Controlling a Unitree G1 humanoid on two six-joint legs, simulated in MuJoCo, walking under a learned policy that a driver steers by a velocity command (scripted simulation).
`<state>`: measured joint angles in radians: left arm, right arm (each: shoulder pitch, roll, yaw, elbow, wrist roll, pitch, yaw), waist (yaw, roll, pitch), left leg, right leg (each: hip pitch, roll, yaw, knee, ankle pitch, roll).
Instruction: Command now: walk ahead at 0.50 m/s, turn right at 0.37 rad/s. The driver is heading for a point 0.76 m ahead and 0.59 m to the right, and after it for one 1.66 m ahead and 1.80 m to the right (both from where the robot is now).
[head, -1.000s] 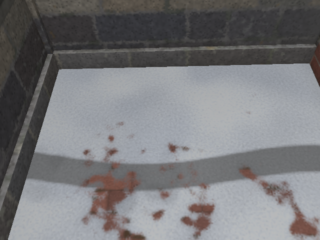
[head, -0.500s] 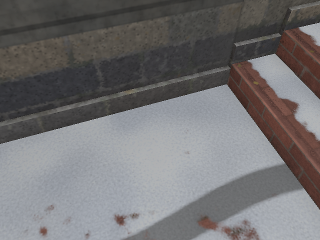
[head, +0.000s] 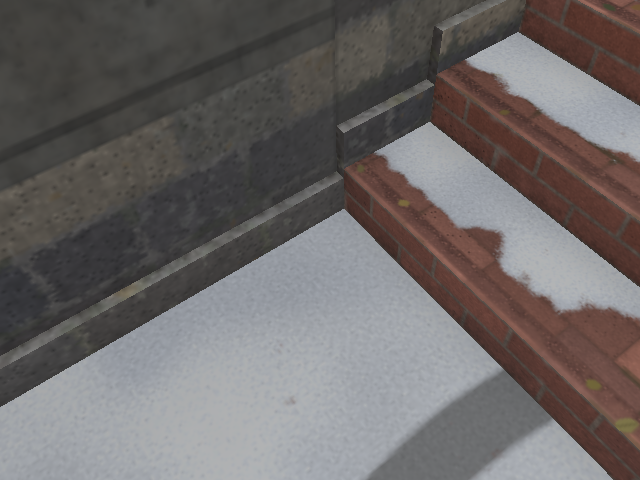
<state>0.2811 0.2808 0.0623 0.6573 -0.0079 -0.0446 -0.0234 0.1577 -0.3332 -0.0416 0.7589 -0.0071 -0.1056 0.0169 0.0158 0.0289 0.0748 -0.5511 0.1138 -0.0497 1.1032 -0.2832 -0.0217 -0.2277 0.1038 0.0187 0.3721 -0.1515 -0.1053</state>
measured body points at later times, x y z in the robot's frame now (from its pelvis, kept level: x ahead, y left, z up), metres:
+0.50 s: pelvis +0.31 +0.06 +0.00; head +0.34 +0.07 +0.45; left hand +0.45 +0.33 -0.12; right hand +0.37 -0.23 -0.11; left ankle +0.35 +0.15 -0.74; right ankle +0.27 -0.09 -0.65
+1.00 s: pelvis +0.54 -0.03 +0.00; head +0.60 -0.06 +0.44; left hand +0.73 +0.21 -0.12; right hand +0.60 -0.31 -0.12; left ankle +0.55 +0.13 -0.67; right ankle +0.56 -0.09 -0.74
